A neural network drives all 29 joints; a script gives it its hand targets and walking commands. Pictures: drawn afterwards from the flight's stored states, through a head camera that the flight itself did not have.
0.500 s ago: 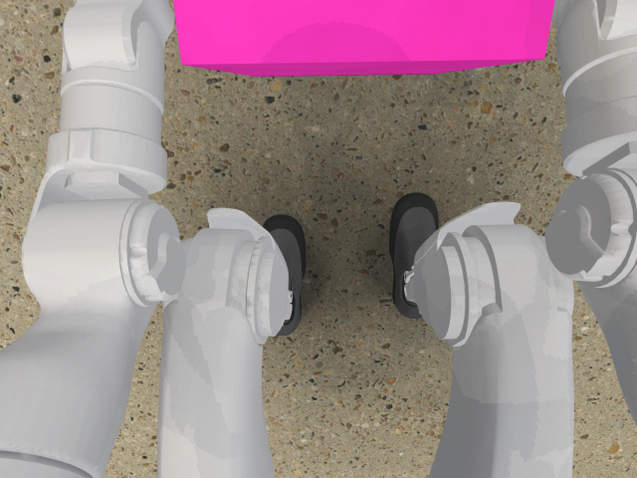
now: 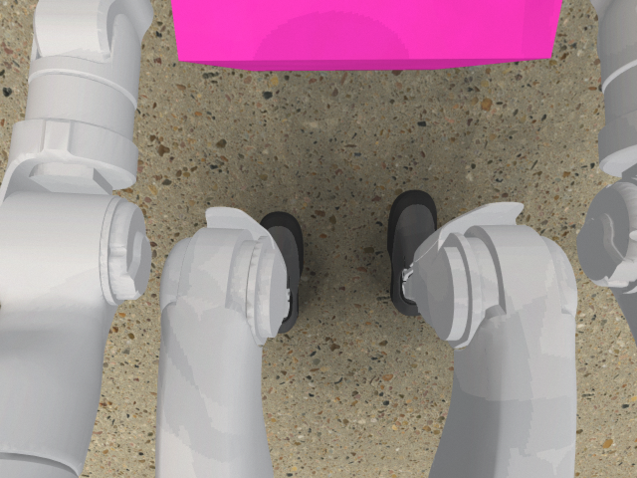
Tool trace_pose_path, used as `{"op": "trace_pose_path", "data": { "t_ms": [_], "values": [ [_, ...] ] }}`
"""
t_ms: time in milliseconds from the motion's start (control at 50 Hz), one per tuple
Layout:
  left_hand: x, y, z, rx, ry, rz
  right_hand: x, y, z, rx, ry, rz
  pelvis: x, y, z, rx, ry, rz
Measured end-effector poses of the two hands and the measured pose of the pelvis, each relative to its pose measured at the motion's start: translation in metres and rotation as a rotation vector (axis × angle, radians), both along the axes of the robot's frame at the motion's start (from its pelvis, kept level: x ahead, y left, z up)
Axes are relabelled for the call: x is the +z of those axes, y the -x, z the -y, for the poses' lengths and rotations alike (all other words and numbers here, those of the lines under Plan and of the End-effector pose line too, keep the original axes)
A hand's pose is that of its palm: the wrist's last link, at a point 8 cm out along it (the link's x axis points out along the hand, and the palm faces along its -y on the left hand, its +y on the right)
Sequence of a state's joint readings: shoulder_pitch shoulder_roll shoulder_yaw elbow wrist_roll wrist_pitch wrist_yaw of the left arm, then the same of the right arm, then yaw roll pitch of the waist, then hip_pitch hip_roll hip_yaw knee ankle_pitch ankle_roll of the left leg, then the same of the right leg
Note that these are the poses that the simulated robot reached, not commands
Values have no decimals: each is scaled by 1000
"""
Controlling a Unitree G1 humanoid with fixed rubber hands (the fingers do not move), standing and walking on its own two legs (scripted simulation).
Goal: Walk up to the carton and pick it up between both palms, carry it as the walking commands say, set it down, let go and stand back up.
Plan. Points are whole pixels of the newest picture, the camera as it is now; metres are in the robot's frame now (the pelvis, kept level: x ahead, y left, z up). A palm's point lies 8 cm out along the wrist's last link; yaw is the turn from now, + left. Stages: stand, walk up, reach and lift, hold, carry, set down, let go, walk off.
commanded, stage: set down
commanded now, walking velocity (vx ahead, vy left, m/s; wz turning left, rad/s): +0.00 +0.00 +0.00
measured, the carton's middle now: out of the picture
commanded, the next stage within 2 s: let go in 1.18 s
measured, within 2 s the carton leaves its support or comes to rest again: neither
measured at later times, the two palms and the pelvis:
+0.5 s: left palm out of the picture +0.58 +0.18 -0.04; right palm out of the picture +0.56 -0.24 -0.05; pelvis +0.00 -0.01 +0.08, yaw +1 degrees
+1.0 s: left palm out of the picture +0.57 +0.18 +0.11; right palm out of the picture +0.56 -0.24 +0.11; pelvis -0.01 -0.01 +0.21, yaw +0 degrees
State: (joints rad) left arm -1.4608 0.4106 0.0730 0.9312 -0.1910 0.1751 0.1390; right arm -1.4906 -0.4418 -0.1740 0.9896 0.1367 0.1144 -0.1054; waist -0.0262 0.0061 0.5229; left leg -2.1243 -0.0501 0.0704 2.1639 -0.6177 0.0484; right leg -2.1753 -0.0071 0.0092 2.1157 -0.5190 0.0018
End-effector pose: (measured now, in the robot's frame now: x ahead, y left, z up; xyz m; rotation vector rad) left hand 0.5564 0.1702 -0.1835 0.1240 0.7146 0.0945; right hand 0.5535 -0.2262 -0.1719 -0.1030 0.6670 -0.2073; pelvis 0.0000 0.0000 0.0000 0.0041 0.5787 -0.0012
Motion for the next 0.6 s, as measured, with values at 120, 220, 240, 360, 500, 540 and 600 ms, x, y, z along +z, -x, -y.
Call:
{"op": "trace_pose_path", "data": {
  "t_ms": [120, 220, 240, 360, 500, 540, 600],
  "values": [
    [27, -11, 1, 11, -3, 39, 28, -9, -2, 15, 2, 47, 2, 1, 1, 0, -2, 22],
    [57, -12, -6, 28, -19, 27, 58, -11, 5, 10, 6, 39, 12, 4, 3, 0, -11, 51],
    [62, -11, -7, 30, -20, 21, 63, -11, 6, 11, 8, 38, 16, 4, 4, 0, -13, 52],
    [101, -15, -4, 6, -17, 24, 92, -8, 8, 19, 4, 24, 47, 3, 6, -1, -25, 50],
    [140, -19, -6, 19, 10, 36, 125, -7, 9, 34, -8, 22, 85, 0, 7, -4, -36, 46],
    [148, -17, -7, 19, 7, 20, 134, -6, 8, 40, -13, 20, 95, 0, 8, -5, -38, 41],
    [168, -17, -7, 18, 7, 30, 156, -6, 10, 47, -8, 43, 109, 0, 8, -7, -41, 44]
  ]
}}
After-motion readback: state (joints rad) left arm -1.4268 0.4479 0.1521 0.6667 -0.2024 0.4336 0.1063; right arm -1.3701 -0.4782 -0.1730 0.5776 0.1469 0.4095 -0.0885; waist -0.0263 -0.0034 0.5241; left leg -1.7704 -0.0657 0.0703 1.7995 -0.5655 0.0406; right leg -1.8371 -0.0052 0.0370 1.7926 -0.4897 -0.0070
